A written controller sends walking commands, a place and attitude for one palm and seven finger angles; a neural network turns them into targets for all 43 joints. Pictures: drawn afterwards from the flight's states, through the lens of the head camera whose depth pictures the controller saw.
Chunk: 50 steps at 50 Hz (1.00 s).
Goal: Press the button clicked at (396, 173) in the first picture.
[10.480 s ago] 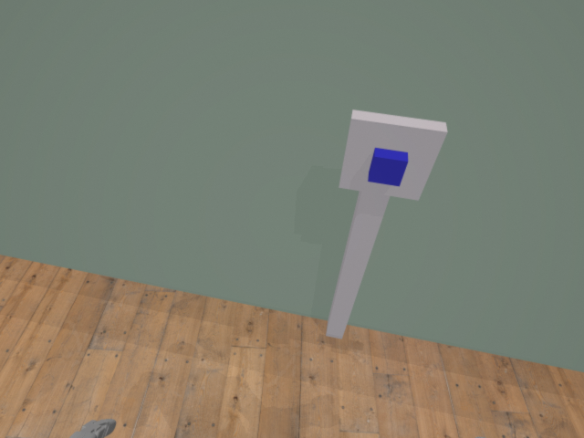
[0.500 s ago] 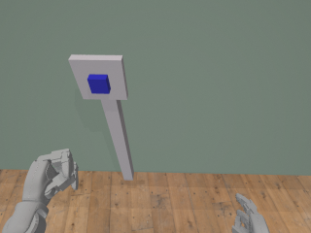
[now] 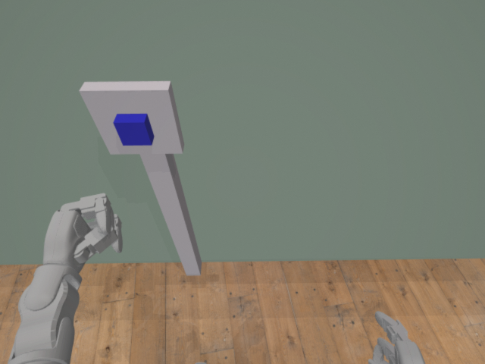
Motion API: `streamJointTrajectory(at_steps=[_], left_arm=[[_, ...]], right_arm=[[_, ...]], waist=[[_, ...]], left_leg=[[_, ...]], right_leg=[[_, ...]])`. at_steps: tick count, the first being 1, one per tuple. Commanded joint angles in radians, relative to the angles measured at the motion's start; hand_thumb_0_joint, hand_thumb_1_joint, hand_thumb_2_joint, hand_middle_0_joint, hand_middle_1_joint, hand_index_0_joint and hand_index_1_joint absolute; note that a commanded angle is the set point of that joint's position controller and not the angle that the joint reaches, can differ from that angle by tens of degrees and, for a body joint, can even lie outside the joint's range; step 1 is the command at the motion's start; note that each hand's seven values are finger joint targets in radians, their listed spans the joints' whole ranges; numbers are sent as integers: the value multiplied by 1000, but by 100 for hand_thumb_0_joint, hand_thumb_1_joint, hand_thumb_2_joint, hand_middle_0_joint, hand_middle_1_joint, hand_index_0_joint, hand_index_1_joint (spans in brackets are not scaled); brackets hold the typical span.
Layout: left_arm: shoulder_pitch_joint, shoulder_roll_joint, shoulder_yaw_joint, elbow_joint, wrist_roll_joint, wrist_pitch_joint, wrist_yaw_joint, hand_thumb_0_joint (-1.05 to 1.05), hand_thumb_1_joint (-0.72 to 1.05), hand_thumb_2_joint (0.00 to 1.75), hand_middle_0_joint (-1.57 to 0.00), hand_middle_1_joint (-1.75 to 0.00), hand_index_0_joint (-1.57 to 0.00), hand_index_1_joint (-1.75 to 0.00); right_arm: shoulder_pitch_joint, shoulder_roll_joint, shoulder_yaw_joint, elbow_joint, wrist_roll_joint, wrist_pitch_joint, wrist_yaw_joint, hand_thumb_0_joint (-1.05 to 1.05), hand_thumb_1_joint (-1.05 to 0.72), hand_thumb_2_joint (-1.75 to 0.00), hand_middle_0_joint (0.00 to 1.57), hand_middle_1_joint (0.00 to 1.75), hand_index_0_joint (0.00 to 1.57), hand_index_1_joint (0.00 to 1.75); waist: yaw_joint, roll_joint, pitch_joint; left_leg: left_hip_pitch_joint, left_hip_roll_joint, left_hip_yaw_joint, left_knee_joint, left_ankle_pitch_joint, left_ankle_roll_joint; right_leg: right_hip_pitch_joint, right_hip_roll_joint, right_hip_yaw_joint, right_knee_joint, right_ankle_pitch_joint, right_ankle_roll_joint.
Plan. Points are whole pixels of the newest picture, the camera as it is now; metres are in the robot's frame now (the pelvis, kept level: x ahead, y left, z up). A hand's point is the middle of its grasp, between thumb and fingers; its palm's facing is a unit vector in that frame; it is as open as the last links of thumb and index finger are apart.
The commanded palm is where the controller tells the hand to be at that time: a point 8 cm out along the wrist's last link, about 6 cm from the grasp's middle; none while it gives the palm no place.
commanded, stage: aim a knuckle at the button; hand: left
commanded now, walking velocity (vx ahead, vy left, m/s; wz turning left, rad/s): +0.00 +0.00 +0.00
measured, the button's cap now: (135, 128) +0.52 +0.24 +0.10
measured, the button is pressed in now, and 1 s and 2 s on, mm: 0 0 0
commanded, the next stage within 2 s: press the button with the knuckle in 1.46 s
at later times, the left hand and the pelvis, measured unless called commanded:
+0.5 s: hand (131, 197) +0.37 +0.21 +0.07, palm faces +0.07 -1.00 -0.01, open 3.1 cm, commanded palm +0.35 +0.27 +0.07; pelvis -0.01 +0.02 -0.01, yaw -1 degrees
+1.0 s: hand (140, 172) +0.43 +0.21 +0.07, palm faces +0.08 -1.00 -0.01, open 3.1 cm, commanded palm +0.39 +0.27 +0.06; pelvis -0.01 +0.02 -0.02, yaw -2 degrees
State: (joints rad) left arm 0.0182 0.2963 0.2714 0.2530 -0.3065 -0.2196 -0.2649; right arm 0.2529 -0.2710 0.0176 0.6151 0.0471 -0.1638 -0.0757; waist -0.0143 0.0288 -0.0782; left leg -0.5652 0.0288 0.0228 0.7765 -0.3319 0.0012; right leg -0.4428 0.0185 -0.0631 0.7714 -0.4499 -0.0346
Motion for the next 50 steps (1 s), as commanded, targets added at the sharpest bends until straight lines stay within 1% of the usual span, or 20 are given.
streamJointTrajectory(at_steps=[1, 10, 11, 13, 20, 21, 24, 26, 27, 28, 31, 35, 37, 39, 41, 42, 43, 45, 48, 50], left_arm=[[-179, 190, 89, -150, 4, -65, 28, 0, 90, 90, -130, -150, -130, -150], [-449, 167, 28, -133, 45, -127, 67, 0, 90, 90, -130, -150, -130, -150], [-463, 178, 32, -108, 49, -131, 73, 0, 90, 90, -130, -150, -130, -150], [-484, 174, 29, -53, 55, -131, 77, 0, 90, 90, -130, -150, -130, -150], [-634, 180, 23, 121, 75, -101, 92, 0, 90, 90, -130, -150, -130, -150], [-650, 205, 44, 143, 79, -105, 98, 0, 90, 90, -130, -150, -130, -150], [-712, 205, 44, 157, 91, -134, 109, 0, 90, 90, -130, -150, -130, -150], [-760, 235, 63, 191, 97, -154, 116, 0, 90, 90, -130, -150, -130, -150], [-795, 235, 58, 204, 102, -165, 117, 0, 90, 90, -130, -150, -130, -150], [-826, 213, 32, 217, 107, -172, 116, 0, 90, 90, -130, -150, -130, -150], [-878, 197, 12, 299, 117, -178, 114, 0, 90, 90, -130, -150, -130, -150], [-986, 259, 51, 439, 127, -176, 114, 0, 90, 90, -130, -150, -130, -150], [-1064, 271, 58, 462, 133, -193, 117, 0, 90, 90, -130, -150, -130, -150], [-1070, 323, 101, 479, 140, -212, 119, 0, 90, 90, -130, -150, -130, -150], [-1056, 346, 122, 464, 141, -234, 119, 0, 90, 90, -130, -150, -130, -150], [-1022, 333, 115, 459, 147, -240, 116, 0, 90, 90, -130, -150, -130, -150], [-1018, 306, 94, 456, 142, -240, 112, 0, 90, 90, -130, -150, -130, -150], [-985, 322, 108, 450, 142, -236, 105, 0, 90, 90, -130, -150, -130, -150], [-877, 338, 139, 494, 121, -200, 89, 0, 90, 90, -130, -150, -130, -150], [-885, 343, 138, 476, 114, -185, 76, 0, 90, 90, -130, -150, -130, -150]], right_arm=[[-43, -120, -50, -143, 0, -27, -1, 0, -90, -90, 20, 30, 20, 30], [-15, -119, -56, -116, -6, 4, 3, 0, -90, -90, 20, 30, 20, 30], [-5, -123, -56, -108, -8, 9, 3, 0, -90, -90, 20, 30, 20, 30], [-3, -124, -56, -103, -7, 19, 3, 0, -90, -90, 20, 30, 20, 30], [22, -133, -52, -96, -7, 60, 10, 0, -90, -90, 20, 30, 20, 30], [29, -136, -54, -94, -8, 65, 11, 0, -90, -90, 20, 30, 20, 30], [42, -132, -55, -95, -13, 77, 16, 0, -90, -90, 20, 30, 20, 30], [59, -138, -56, -86, -16, 86, 19, 0, -90, -90, 20, 30, 20, 30], [61, -138, -57, -82, -15, 90, 19, 0, -90, -90, 20, 30, 20, 30], [64, -135, -57, -77, -14, 93, 22, 0, -90, -90, 20, 30, 20, 30], [84, -140, -59, -66, -15, 104, 27, 0, -90, -90, 20, 30, 20, 30], [107, -155, -58, -50, -17, 126, 24, 0, -90, -90, 20, 30, 20, 30], [119, -154, -58, -43, -21, 131, 27, 0, -90, -90, 20, 30, 20, 30], [132, -157, -59, -46, -26, 138, 28, 0, -90, -90, 20, 30, 20, 30], [142, -158, -62, -52, -31, 146, 33, 0, -90, -90, 20, 30, 20, 30], [143, -154, -63, -63, -30, 151, 36, 0, -90, -90, 20, 30, 20, 30], [142, -151, -63, -66, -29, 154, 40, 0, -90, -90, 20, 30, 20, 30], [152, -153, -66, -69, -29, 163, 44, 0, -90, -90, 20, 30, 20, 30], [156, -159, -69, -84, -21, 182, 44, 0, -90, -90, 20, 30, 20, 30], [152, -156, -67, -96, -16, 189, 39, 0, -90, -90, 20, 30, 20, 30]], waist=[[10, -40, -205], [-28, 55, -277], [-34, 16, -272], [-34, 34, -269], [-40, 9, -255], [-41, -11, -254], [-37, 28, -302], [-47, 0, -307], [-53, 16, -315], [-61, 45, -306], [-75, 34, -293], [-90, 2, -268], [-92, 19, -304], [-76, 61, -353], [-66, 53, -416], [-58, 83, -442], [-68, 79, -437], [-58, 86, -441], [-55, -23, -373], [-58, -26, -335]], left_leg=[[203, -24, -24, -56, 261, 37], [275, -14, -38, -47, 262, 30], [260, -10, -43, -44, 259, 33], [258, -11, -45, -47, 244, 29], [216, -11, -54, -48, 196, 25], [203, -9, -57, -44, 186, 28], [234, -7, -59, -36, 218, 23], [220, -3, -66, -28, 214, 25], [223, -3, -64, -25, 216, 24], [233, -3, -66, -22, 206, 21], [217, -1, -75, -13, 181, 22], [154, -3, -75, -8, 102, 27], [158, -5, -74, 4, 113, 28], [172, -4, -73, 16, 146, 26], [192, -2, -75, 25, 183, 26], [210, -1, -70, 27, 211, 23], [217, 0, -69, 30, 219, 25], [208, 1, -61, 35, 242, 24], [121, -4, -40, 29, 222, 37], [79, -9, -28, 20, 196, 42]], right_leg=[[2, -10, 45, -115, 436, 44], [-73, 1, 31, -87, 361, 26], [-69, 4, 29, -86, 356, 26], [-86, 3, 29, -84, 338, 25], [-120, 3, 25, -82, 291, 22], [-120, 6, 25, -81, 277, 21], [-129, 7, 27, -66, 290, 17], [-134, 12, 25, -60, 281, 16], [-145, 12, 30, -55, 281, 17], [-169, 12, 27, -53, 267, 16], [-202, 15, 25, -51, 236, 13], [-241, 14, 30, -53, 175, 18], [-246, 14, 33, -40, 179, 17], [-236, 14, 38, -28, 198, 13], [-208, 18, 36, -14, 223, 11], [-207, 20, 37, -7, 243, 11], [-215, 22, 35, -11, 253, 13], [-195, 25, 36, -8, 282, 12], [-143, 29, 44, -30, 321, 22], [-125, 27, 50, -38, 329, 26]])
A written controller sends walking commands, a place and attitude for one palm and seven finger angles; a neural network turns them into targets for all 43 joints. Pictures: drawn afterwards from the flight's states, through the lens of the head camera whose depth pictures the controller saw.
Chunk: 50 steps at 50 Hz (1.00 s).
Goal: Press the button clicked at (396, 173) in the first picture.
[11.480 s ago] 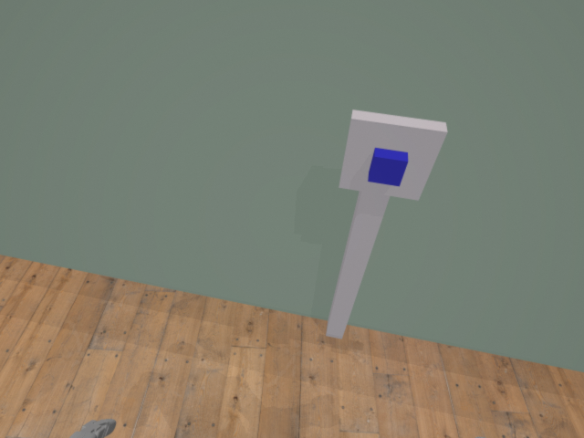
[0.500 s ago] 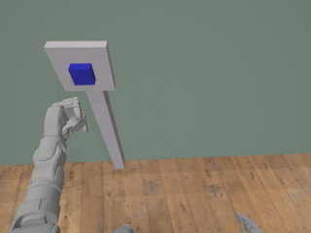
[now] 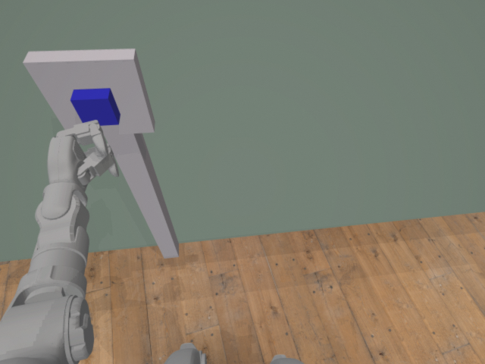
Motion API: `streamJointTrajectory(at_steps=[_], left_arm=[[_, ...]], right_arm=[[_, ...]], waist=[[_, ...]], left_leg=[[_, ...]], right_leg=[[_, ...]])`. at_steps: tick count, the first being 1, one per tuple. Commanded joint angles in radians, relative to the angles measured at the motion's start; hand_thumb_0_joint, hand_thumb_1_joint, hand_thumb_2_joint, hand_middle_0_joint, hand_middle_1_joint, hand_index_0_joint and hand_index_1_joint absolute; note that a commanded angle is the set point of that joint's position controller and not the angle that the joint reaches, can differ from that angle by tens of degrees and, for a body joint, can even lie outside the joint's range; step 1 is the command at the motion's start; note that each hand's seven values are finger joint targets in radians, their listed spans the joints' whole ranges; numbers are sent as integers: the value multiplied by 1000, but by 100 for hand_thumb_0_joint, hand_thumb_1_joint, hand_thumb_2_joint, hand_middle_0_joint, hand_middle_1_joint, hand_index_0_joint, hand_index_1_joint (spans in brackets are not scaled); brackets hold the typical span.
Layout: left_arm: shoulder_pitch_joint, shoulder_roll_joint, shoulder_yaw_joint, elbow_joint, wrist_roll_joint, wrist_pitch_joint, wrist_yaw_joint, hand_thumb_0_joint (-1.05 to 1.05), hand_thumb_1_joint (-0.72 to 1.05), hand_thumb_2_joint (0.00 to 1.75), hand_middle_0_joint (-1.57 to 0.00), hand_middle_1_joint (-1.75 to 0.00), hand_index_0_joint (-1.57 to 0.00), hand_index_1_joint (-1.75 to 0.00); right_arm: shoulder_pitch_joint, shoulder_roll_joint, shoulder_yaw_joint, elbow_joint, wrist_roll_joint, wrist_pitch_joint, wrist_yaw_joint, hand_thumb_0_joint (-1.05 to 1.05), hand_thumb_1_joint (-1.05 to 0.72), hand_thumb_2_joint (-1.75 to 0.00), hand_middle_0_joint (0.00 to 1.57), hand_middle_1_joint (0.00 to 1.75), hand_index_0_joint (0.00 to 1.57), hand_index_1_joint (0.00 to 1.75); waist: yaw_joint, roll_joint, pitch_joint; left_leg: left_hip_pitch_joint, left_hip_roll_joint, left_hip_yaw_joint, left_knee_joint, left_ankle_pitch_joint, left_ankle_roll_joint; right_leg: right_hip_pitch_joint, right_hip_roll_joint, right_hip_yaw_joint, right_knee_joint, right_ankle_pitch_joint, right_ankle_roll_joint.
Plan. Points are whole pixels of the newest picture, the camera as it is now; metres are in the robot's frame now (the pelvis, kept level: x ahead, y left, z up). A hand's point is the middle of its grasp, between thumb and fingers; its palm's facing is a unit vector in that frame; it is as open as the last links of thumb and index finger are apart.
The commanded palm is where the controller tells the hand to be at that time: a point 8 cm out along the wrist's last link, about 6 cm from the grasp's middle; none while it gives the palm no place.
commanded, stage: aim a knuckle at the button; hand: left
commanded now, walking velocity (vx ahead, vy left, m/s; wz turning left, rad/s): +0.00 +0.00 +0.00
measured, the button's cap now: (97, 106) +0.52 +0.24 +0.11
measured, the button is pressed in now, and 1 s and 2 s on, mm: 0 0 12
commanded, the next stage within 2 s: press the button with the knuckle in 0.46 s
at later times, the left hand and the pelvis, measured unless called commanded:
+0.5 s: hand (100, 166) +0.42 +0.23 +0.07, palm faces +0.12 -0.99 +0.03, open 3.1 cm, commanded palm +0.39 +0.27 +0.08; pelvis +0.00 +0.00 +0.00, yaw +1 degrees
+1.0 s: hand (109, 145) +0.46 +0.22 +0.08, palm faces +0.12 -0.99 +0.01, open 3.1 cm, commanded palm +0.44 +0.26 +0.08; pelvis +0.00 +0.01 -0.01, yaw +1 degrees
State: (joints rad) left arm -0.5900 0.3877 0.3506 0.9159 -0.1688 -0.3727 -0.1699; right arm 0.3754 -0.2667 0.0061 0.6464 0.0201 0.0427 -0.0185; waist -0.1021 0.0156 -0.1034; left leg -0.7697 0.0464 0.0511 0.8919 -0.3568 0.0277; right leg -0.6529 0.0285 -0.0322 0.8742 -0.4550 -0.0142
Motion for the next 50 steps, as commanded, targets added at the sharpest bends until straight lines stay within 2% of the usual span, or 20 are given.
streamJointTrajectory(at_steps=[1, 4, 6, 9, 11, 12, 14, 16, 22, 27, 31, 32, 33, 36, 38, 42, 43, 44, 47, 50], left_arm=[[-287, 264, 72, -210, -27, -35, -21, 0, 90, 90, -130, -150, -130, -150], [-283, 260, 67, -289, -30, -56, -28, 0, 90, 90, -130, -150, -130, -150], [-331, 234, 41, -328, -34, -76, -29, 0, 90, 90, -130, -150, -130, -150], [-330, 240, 42, -280, -37, -77, -43, 0, 90, 90, -130, -150, -130, -150], [-381, 193, -8, -285, -40, -74, -56, 0, 90, 90, -130, -150, -130, -150], [-359, 224, 20, -266, -39, -67, -59, 0, 90, 90, -130, -150, -130, -150], [-348, 199, -8, -274, -40, -55, -65, 0, 90, 90, -130, -150, -130, -150], [-365, 174, -25, -271, -44, -47, -62, 0, 90, 90, -130, -150, -130, -150], [-372, 241, 36, -223, -35, -33, -34, 0, 90, 90, -130, -150, -130, -150], [-317, 231, 33, -317, -24, -60, -23, 0, 90, 90, -130, -150, -130, -150], [-381, 213, 12, -233, -35, -36, -29, 0, 90, 90, -130, -150, -130, -150], [-404, 230, 15, -229, -27, -33, -31, 0, 90, 90, -130, -150, -130, -150], [-433, 193, -14, -232, -30, -29, -32, 0, 90, 90, -130, -150, -130, -150], [-476, 227, 7, -223, -22, -41, -28, 0, 90, 90, -130, -150, -130, -150], [-505, 209, -10, -213, -14, -51, -24, 0, 90, 90, -130, -150, -130, -150], [-523, 245, 17, -131, 0, -61, -17, 0, 90, 90, -130, -150, -130, -150], [-551, 214, -11, -120, 0, -58, -16, 0, 90, 90, -130, -150, -130, -150], [-550, 256, 27, -100, 3, -57, -11, 0, 90, 90, -130, -150, -130, -150], [-563, 283, 40, -76, 20, -55, 0, 0, 90, 90, -130, -150, -130, -150], [-597, 248, 16, -92, 28, -63, 13, 0, 90, 90, -130, -150, -130, -150]], right_arm=[[30, -161, -56, -129, 10, -16, -20, 0, -90, -90, 20, 30, 20, 30], [23, -152, -57, -135, 12, -17, -22, 0, -90, -90, 20, 30, 20, 30], [22, -148, -57, -127, 11, -21, -24, 0, -90, -90, 20, 30, 20, 30], [20, -151, -56, -111, 16, -24, -29, 0, -90, -90, 20, 30, 20, 30], [16, -147, -55, -105, 17, -29, -32, 0, -90, -90, 20, 30, 20, 30], [18, -154, -58, -99, 18, -29, -33, 0, -90, -90, 20, 30, 20, 30], [8, -153, -55, -108, 20, -29, -33, 0, -90, -90, 20, 30, 20, 30], [7, -151, -55, -107, 18, -33, -31, 0, -90, -90, 20, 30, 20, 30], [2, -157, -48, -117, 14, -29, -30, 0, -90, -90, 20, 30, 20, 30], [4, -153, -54, -135, 11, -29, -19, 0, -90, -90, 20, 30, 20, 30], [8, -156, -48, -117, 15, -22, -24, 0, -90, -90, 20, 30, 20, 30], [7, -161, -48, -116, 17, -21, -27, 0, -90, -90, 20, 30, 20, 30], [7, -155, -48, -114, 16, -23, -28, 0, -90, -90, 20, 30, 20, 30], [24, -161, -50, -100, 12, -24, -30, 0, -90, -90, 20, 30, 20, 30], [27, -157, -50, -93, 9, -26, -27, 0, -90, -90, 20, 30, 20, 30], [47, -164, -50, -79, 4, -22, -26, 0, -90, -90, 20, 30, 20, 30], [49, -161, -48, -78, 5, -22, -23, 0, -90, -90, 20, 30, 20, 30], [57, -167, -50, -74, 1, -20, -23, 0, -90, -90, 20, 30, 20, 30], [72, -172, -49, -80, -2, -12, -19, 0, -90, -90, 20, 30, 20, 30], [82, -168, -53, -81, -8, -8, -12, 0, -90, -90, 20, 30, 20, 30]], waist=[[32, -5, -317], [36, 65, -333], [10, 55, -335], [3, 57, -305], [-14, 71, -307], [1, 79, -325], [1, 109, -332], [-2, 89, -335], [9, 31, -320], [32, 106, -407], [-8, 16, -291], [-8, 39, -290], [-15, 53, -308], [-14, 81, -331], [-16, 109, -355], [-19, 82, -355], [-30, 96, -340], [-17, 94, -344], [-18, 89, -373], [-24, 122, -399]], left_leg=[[289, -27, -54, -93, 228, 17], [336, -26, -55, -91, 252, 15], [362, -22, -62, -81, 257, 17], [351, -23, -68, -81, 212, 15], [373, -23, -71, -76, 216, 16], [385, -21, -77, -77, 222, 12], [410, -20, -85, -80, 223, 9], [416, -20, -92, -77, 231, 9], [347, -23, -85, -74, 217, 11], [439, -17, -92, -62, 319, 1], [349, -17, -95, -72, 227, 8], [351, -17, -95, -76, 217, 7], [367, -19, -95, -75, 212, 7], [402, -13, -109, -70, 236, 3], [424, -11, -116, -67, 230, -1], [395, -9, -119, -62, 217, 1], [396, -10, -118, -61, 206, 1], [387, -8, -123, -61, 206, -2], [387, -7, -123, -58, 236, 0], [417, -5, -124, -49, 258, -3]], right_leg=[[94, 16, 23, -141, 344, 4], [78, 19, 25, -140, 349, 0], [53, 22, 22, -137, 343, 1], [25, 23, 24, -144, 298, 2], [7, 20, 21, -143, 297, 1], [5, 20, 17, -140, 291, -2], [-17, 19, 11, -141, 275, -5], [-22, 20, 6, -137, 274, -7], [4, 14, 9, -126, 279, 1], [8, 20, 5, -106, 333, -9], [-9, 22, 1, -127, 282, -2], [-23, 21, 4, -128, 271, -2], [-29, 19, 3, -128, 263, -1], [-54, 20, -1, -120, 253, -8], [-81, 21, -3, -116, 230, -8], [-91, 23, -3, -108, 215, -7], [-108, 23, -4, -111, 207, -7], [-106, 23, -7, -104, 203, -9], [-101, 24, -5, -96, 220, -8], [-120, 27, -9, -90, 224, -9]])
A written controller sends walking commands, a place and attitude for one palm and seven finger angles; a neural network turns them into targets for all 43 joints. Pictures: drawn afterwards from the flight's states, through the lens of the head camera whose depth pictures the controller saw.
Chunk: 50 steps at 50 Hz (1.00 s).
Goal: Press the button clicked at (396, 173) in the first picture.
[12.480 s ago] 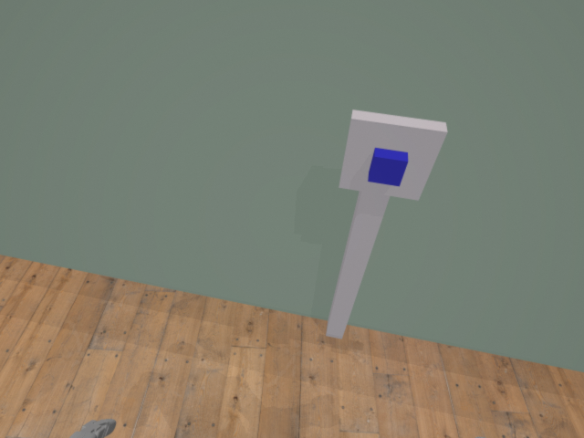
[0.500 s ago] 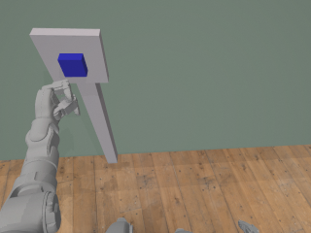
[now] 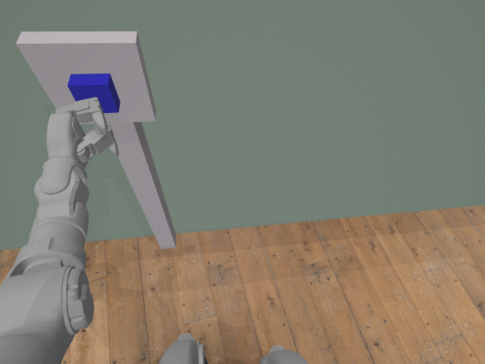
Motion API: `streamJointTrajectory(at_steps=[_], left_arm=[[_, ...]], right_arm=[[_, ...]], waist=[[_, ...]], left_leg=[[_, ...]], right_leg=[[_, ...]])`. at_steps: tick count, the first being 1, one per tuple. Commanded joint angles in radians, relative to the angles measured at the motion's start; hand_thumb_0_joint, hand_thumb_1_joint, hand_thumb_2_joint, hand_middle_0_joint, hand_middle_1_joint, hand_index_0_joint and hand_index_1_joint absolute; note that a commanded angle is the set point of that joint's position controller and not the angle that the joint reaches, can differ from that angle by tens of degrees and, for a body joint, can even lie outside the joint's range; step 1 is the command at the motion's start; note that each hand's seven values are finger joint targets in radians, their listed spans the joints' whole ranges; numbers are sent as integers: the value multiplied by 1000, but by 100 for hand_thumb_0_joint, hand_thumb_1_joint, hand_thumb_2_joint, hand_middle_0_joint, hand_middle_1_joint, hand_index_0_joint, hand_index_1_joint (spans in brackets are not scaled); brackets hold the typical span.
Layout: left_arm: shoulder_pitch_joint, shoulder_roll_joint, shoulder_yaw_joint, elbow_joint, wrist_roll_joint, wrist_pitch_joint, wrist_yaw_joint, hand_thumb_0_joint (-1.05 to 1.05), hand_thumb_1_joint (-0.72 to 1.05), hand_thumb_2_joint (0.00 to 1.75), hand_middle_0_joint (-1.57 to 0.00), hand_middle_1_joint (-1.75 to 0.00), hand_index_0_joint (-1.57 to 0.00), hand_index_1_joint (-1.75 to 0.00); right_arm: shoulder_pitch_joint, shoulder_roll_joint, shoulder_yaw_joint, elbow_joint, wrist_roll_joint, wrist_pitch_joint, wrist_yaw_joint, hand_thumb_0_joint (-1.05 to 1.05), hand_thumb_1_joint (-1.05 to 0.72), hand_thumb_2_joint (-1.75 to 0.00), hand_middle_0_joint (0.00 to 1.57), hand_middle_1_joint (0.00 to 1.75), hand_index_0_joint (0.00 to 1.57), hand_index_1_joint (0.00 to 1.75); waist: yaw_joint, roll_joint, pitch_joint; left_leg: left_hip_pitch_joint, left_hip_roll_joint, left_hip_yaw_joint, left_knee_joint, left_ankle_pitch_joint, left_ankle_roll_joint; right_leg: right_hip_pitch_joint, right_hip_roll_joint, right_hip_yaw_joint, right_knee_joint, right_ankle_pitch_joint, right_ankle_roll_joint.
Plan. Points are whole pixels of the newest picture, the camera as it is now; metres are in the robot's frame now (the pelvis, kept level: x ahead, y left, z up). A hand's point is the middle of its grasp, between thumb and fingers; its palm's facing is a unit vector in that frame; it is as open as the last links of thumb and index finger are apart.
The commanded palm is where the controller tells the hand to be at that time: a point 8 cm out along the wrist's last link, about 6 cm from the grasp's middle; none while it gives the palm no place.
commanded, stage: press the button with the knuckle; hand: left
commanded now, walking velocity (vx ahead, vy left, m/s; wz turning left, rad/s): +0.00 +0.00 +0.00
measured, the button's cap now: (96, 92) +0.53 +0.23 +0.12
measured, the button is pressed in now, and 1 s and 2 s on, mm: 0 12 0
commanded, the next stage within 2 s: hold the button down briefly in 0.60 s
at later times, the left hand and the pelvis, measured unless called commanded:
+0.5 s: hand (109, 128) +0.48 +0.21 +0.08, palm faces +0.12 -0.99 -0.01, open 3.2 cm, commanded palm +0.48 +0.25 +0.09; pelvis -0.01 -0.01 -0.01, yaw +1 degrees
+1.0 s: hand (108, 124) +0.49 +0.21 +0.08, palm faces +0.12 -0.99 -0.02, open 3.7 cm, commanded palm +0.49 +0.24 +0.09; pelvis -0.03 -0.01 -0.02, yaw +1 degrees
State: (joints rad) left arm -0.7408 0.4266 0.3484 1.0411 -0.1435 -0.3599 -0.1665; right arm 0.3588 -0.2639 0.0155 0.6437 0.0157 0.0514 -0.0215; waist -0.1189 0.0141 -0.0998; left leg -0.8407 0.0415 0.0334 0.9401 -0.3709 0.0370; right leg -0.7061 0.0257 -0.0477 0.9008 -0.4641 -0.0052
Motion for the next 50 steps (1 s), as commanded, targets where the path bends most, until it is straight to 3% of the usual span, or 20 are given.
streamJointTrajectory(at_steps=[1, 2, 5, 7, 8, 10, 14, 20, 23, 29, 30, 32, 37, 38, 44, 46, 50], left_arm=[[-446, 230, 41, -204, 2, -80, 15, 0, 90, 90, -130, -150, -130, -150], [-442, 241, 48, -215, 4, -83, 17, 0, 90, 90, -130, -150, -130, -150], [-475, 225, 29, -196, 11, -86, 20, 0, 90, 90, -130, -150, -130, -150], [-521, 263, 50, -199, 19, -95, 23, 0, 90, 90, -130, -150, -130, -150], [-506, 246, 40, -172, 19, -89, 22, 0, 90, 90, -130, -150, -130, -150], [-551, 267, 42, -149, 22, -84, 19, 0, 90, 90, -130, -150, -130, -150], [-600, 324, 60, -118, 31, -83, 8, 0, 90, 90, -130, -150, -130, -150], [-667, 354, 63, -87, 26, -82, -8, 0, 90, 90, -130, -150, -130, -150], [-695, 343, 46, -65, 31, -80, -7, 0, 90, 90, -130, -150, -130, -150], [-770, 387, 45, -25, 42, -66, 1, 0, 90, 90, -130, -150, -130, -150], [-784, 364, 19, -16, 41, -61, -2, 0, 90, 90, -130, -150, -130, -150], [-817, 399, 36, -26, 44, -63, -1, 0, 90, 90, -130, -150, -130, -150], [-850, 398, 37, -25, 43, -54, 1, 0, 90, 90, -130, -150, -130, -150], [-842, 399, 39, -15, 43, -49, 1, 0, 90, 90, -130, -150, -130, -150], [-865, 400, 30, -4, 47, -38, 12, 0, 90, 90, -130, -150, -130, -150], [-868, 417, 43, -7, 55, -43, 17, 0, 90, 90, -130, -150, -130, -150], [-872, 396, 27, -4, 58, -42, 26, 0, 90, 90, -130, -150, -130, -150]], right_arm=[[109, -173, -64, -75, -7, -14, -7, 0, -90, -90, 20, 30, 20, 30], [108, -175, -64, -79, -7, -12, -6, 0, -90, -90, 20, 30, 20, 30], [115, -171, -64, -73, -5, -5, -3, 0, -90, -90, 20, 30, 20, 30], [122, -177, -66, -64, -5, -2, -7, 0, -90, -90, 20, 30, 20, 30], [125, -174, -65, -64, -5, -1, -7, 0, -90, -90, 20, 30, 20, 30], [126, -178, -61, -54, -4, -1, -11, 0, -90, -90, 20, 30, 20, 30], [137, -182, -55, -47, -6, -5, -17, 0, -90, -90, 20, 30, 20, 30], [147, -186, -50, -43, -6, -11, -21, 0, -90, -90, 20, 30, 20, 30], [151, -186, -48, -39, -6, -17, -21, 0, -90, -90, 20, 30, 20, 30], [167, -200, -41, -31, -9, -29, -27, 0, -90, -90, 20, 30, 20, 30], [166, -198, -38, -29, -9, -34, -26, 0, -90, -90, 20, 30, 20, 30], [177, -205, -38, -25, -10, -40, -28, 0, -90, -90, 20, 30, 20, 30], [195, -205, -37, -15, -16, -51, -25, 0, -90, -90, 20, 30, 20, 30], [198, -207, -38, -13, -15, -51, -26, 0, -90, -90, 20, 30, 20, 30], [198, -206, -32, -15, -16, -62, -23, 0, -90, -90, 20, 30, 20, 30], [202, -210, -33, -16, -19, -65, -22, 0, -90, -90, 20, 30, 20, 30], [199, -211, -31, -19, -22, -71, -19, 0, -90, -90, 20, 30, 20, 30]], waist=[[-8, 86, -405], [-1, 105, -428], [-23, 85, -392], [-33, 79, -395], [-34, 77, -381], [-51, 79, -351], [-58, 102, -368], [-76, 112, -378], [-90, 124, -376], [-118, 127, -373], [-127, 130, -362], [-128, 140, -392], [-130, 176, -430], [-136, 150, -420], [-139, 157, -377], [-135, 167, -393], [-139, 171, -374]], left_leg=[[484, 2, -111, -92, 291, -11], [481, -1, -98, -88, 298, -9], [452, -2, -93, -84, 274, -5], [449, -1, -95, -81, 270, -2], [438, -3, -92, -82, 256, -2], [410, -3, -93, -81, 207, 1], [389, -5, -93, -73, 189, 3], [363, -5, -92, -58, 160, 6], [361, -4, -97, -54, 144, 6], [309, -3, -103, -40, 81, 11], [302, -3, -101, -38, 68, 12], [306, 0, -106, -34, 69, 13], [333, 2, -115, -25, 89, 10], [326, 4, -117, -28, 81, 11], [274, 1, -113, -34, 10, 12], [286, 2, -121, -35, 12, 11], [291, 4, -131, -48, -35, 8]], right_leg=[[-56, 33, 4, -112, 248, -19], [-43, 32, 12, -112, 264, -15], [-50, 34, 13, -119, 258, -11], [-51, 35, 19, -119, 260, -10], [-54, 36, 18, -123, 251, -10], [-73, 33, 24, -134, 216, -7], [-70, 31, 33, -133, 204, -7], [-84, 32, 39, -134, 181, -3], [-108, 33, 38, -133, 164, -3], [-144, 30, 43, -126, 114, 1], [-152, 29, 45, -130, 107, 3], [-157, 28, 44, -122, 103, 3], [-177, 32, 36, -113, 109, -2], [-177, 32, 34, -116, 103, -1], [-185, 32, 38, -121, 56, 0], [-198, 32, 35, -114, 54, -5], [-227, 31, 27, -111, 27, -5]])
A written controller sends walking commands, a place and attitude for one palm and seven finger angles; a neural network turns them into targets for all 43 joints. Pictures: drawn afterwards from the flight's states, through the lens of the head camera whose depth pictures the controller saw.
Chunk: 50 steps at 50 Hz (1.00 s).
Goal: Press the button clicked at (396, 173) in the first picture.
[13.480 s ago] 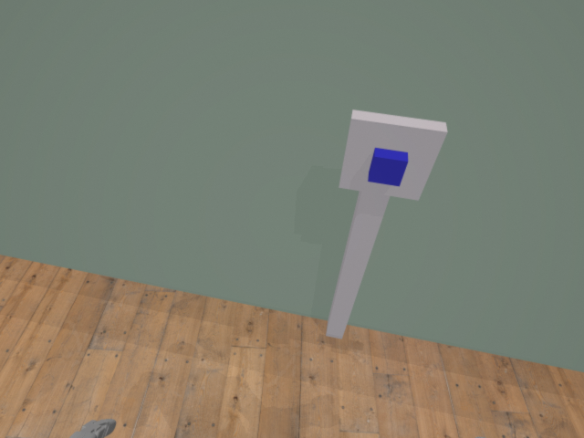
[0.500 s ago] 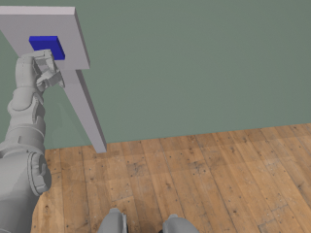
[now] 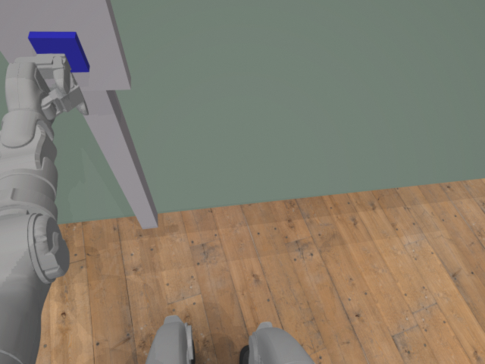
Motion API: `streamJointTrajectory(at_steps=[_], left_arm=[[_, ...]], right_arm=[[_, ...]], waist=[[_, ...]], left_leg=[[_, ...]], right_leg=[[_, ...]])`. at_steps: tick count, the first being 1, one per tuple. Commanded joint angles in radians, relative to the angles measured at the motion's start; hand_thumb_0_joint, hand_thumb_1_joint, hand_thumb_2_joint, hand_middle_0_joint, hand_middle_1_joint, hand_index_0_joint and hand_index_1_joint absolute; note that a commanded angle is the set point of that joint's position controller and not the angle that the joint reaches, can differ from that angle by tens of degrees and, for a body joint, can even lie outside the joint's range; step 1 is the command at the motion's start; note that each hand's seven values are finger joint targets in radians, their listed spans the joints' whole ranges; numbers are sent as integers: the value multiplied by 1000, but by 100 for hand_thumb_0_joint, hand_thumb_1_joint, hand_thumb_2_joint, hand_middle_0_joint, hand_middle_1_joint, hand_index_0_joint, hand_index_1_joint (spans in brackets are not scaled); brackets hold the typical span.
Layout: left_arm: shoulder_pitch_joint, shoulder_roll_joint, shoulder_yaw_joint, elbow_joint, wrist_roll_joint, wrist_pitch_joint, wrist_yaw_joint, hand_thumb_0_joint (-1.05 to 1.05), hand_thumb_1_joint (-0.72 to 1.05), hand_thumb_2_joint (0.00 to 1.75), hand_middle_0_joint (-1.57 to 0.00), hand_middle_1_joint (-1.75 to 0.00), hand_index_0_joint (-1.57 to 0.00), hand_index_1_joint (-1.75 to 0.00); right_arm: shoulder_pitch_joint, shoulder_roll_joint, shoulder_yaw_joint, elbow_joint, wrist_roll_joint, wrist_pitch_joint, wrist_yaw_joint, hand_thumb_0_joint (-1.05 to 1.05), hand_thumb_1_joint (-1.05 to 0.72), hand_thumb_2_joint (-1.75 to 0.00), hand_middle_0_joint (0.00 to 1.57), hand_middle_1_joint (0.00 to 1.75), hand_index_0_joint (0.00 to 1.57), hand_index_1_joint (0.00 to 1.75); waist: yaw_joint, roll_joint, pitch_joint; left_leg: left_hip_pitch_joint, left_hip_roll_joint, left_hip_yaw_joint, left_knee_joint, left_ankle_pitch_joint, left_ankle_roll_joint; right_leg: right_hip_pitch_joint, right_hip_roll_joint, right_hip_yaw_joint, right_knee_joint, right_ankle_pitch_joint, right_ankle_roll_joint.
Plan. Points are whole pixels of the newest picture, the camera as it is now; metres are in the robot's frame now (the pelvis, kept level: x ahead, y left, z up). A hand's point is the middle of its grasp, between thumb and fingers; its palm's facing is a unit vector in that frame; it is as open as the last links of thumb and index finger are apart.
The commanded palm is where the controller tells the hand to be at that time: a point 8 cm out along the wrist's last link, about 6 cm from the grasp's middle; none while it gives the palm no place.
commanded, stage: pull the fist back off the button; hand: left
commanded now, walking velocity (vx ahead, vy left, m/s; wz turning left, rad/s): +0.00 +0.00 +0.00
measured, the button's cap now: (62, 48) +0.57 +0.23 +0.14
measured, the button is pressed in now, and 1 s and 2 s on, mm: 12 0 0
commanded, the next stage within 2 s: draw the hand back to the body in 1.00 s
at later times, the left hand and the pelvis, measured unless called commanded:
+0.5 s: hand (79, 101) +0.50 +0.21 +0.10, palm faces +0.13 -0.99 +0.00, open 3.4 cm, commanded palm +0.46 +0.24 +0.10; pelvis +0.02 +0.01 +0.01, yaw -1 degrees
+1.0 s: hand (76, 146) +0.42 +0.20 +0.10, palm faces +0.11 -0.99 -0.01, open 3.1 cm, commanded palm +0.40 +0.25 +0.10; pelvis +0.04 +0.00 +0.03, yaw +0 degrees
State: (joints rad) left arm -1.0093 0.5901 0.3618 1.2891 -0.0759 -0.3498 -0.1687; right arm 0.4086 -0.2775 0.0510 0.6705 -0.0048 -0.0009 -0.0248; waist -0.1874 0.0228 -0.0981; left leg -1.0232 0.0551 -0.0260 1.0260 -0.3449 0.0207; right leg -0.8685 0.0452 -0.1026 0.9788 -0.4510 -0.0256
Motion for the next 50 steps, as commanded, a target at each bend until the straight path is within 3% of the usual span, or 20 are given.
streamJointTrajectory(at_steps=[1, 6, 9, 12, 14, 16, 19, 22, 24, 27, 31, 33, 36, 38, 41, 45, 48, 50], left_arm=[[-600, 221, 10, -250, -9, -55, 29, 0, 90, 90, -130, -150, -130, -150], [-538, 228, 36, -249, -8, -52, 32, 0, 90, 90, -130, -150, -130, -150], [-504, 186, 13, -276, -14, -52, 25, 0, 90, 90, -130, -150, -130, -150], [-418, 155, 21, -333, -27, -64, 25, 0, 90, 90, -130, -150, -130, -150], [-384, 152, 26, -345, -34, -62, 27, 0, 90, 90, -130, -150, -130, -150], [-362, 97, -4, -359, -36, -63, 35, 0, 90, 90, -130, -150, -130, -150], [-318, 63, -21, -382, -40, -64, 46, 0, 90, 90, -130, -150, -130, -150], [-247, 58, -7, -413, -46, -74, 52, 0, 90, 90, -130, -150, -130, -150], [-189, 56, -1, -445, -52, -80, 45, 0, 90, 90, -130, -150, -130, -150], [-108, -21, -47, -541, -63, -89, 37, 0, 90, 90, -130, -150, -130, -150], [51, -10, -1, -590, -100, -62, 48, 0, 90, 90, -130, -150, -130, -150], [128, 10, 23, -641, -106, -51, 54, 0, 90, 90, -130, -150, -130, -150], [142, -38, -27, -767, -99, -61, 60, 0, 90, 90, -130, -150, -130, -150], [231, -22, -4, -810, -103, -67, 62, 0, 90, 90, -130, -150, -130, -150], [273, -90, -58, -869, -128, -64, 41, 0, 90, 90, -130, -150, -130, -150], [316, -112, -80, -862, -144, -29, 14, 0, 90, 90, -130, -150, -130, -150], [259, -94, -75, -881, -149, -25, 10, 0, 90, 90, -130, -150, -130, -150], [225, -104, -90, -868, -148, -28, 10, 0, 90, 90, -130, -150, -130, -150]], right_arm=[[151, -197, -69, -48, -2, -21, -14, 0, -90, -90, 20, 30, 20, 30], [153, -200, -72, -60, -6, -19, -7, 0, -90, -90, 20, 30, 20, 30], [144, -194, -77, -69, -3, -12, -5, 0, -90, -90, 20, 30, 20, 30], [135, -189, -84, -84, -1, -7, 1, 0, -90, -90, 20, 30, 20, 30], [128, -188, -85, -85, 1, 0, 2, 0, -90, -90, 20, 30, 20, 30], [119, -182, -88, -92, 3, 4, 4, 0, -90, -90, 20, 30, 20, 30], [106, -181, -92, -98, 8, 7, 6, 0, -90, -90, 20, 30, 20, 30], [95, -176, -96, -106, 9, 13, 9, 0, -90, -90, 20, 30, 20, 30], [88, -173, -97, -116, 11, 19, 9, 0, -90, -90, 20, 30, 20, 30], [65, -159, -103, -136, 18, 25, 16, 0, -90, -90, 20, 30, 20, 30], [40, -155, -104, -155, 28, 34, 15, 0, -90, -90, 20, 30, 20, 30], [22, -150, -102, -174, 33, 38, 12, 0, -90, -90, 20, 30, 20, 30], [-6, -134, -99, -190, 37, 33, 10, 0, -90, -90, 20, 30, 20, 30], [-13, -133, -102, -189, 37, 29, 10, 0, -90, -90, 20, 30, 20, 30], [-36, -126, -99, -196, 43, 19, 8, 0, -90, -90, 20, 30, 20, 30], [-62, -127, -99, -189, 50, 11, -4, 0, -90, -90, 20, 30, 20, 30], [-76, -129, -96, -177, 49, 3, -14, 0, -90, -90, 20, 30, 20, 30], [-83, -127, -91, -171, 50, -3, -19, 0, -90, -90, 20, 30, 20, 30]], waist=[[-70, 161, -378], [-44, 161, -409], [-38, 144, -399], [2, 178, -453], [6, 153, -415], [0, 135, -388], [6, 106, -359], [32, 117, -380], [48, 92, -394], [72, 142, -446], [96, 36, -391], [118, 20, -385], [109, 71, -366], [126, 67, -377], [110, 58, -359], [105, 38, -313], [98, 52, -308], [89, 28, -294]], left_leg=[[476, -11, -75, -134, -61, 23], [492, -13, -76, -141, -53, 20], [508, -11, -72, -151, -51, 18], [580, -10, -70, -160, 12, 12], [568, -7, -69, -168, 11, 10], [574, -9, -71, -175, 5, 13], [576, -9, -72, -191, -10, 12], [609, -12, -60, -187, 64, 11], [617, -13, -53, -186, 119, 12], [710, -10, -53, -182, 235, 2], [648, -20, -24, -186, 275, 12], [623, -26, -8, -195, 300, 13], [646, -29, 1, -192, 328, 15], [672, -26, 1, -191, 374, 12], [674, -30, 8, -193, 367, 14], [656, -34, 6, -208, 301, 15], [660, -38, 1, -206, 277, 15], [651, -38, -8, -210, 250, 15]], right_leg=[[-67, 11, 81, -186, 13, 13], [-53, 11, 75, -180, 17, 8], [-48, 11, 71, -186, 19, 11], [-27, 14, 64, -183, 52, 3], [-16, 15, 59, -187, 57, 5], [-20, 17, 59, -193, 58, 5], [-16, 16, 54, -197, 56, 7], [17, 15, 54, -197, 96, 2], [56, 17, 53, -196, 131, 2], [69, 21, 45, -185, 200, -5], [176, 24, 52, -204, 286, 2], [237, 20, 59, -205, 342, 7], [241, 15, 67, -204, 379, 8], [264, 16, 69, -203, 418, 7], [281, 14, 72, -214, 437, 10], [272, 8, 71, -232, 401, 14], [264, 2, 76, -236, 386, 14], [248, 0, 73, -238, 353, 14]])
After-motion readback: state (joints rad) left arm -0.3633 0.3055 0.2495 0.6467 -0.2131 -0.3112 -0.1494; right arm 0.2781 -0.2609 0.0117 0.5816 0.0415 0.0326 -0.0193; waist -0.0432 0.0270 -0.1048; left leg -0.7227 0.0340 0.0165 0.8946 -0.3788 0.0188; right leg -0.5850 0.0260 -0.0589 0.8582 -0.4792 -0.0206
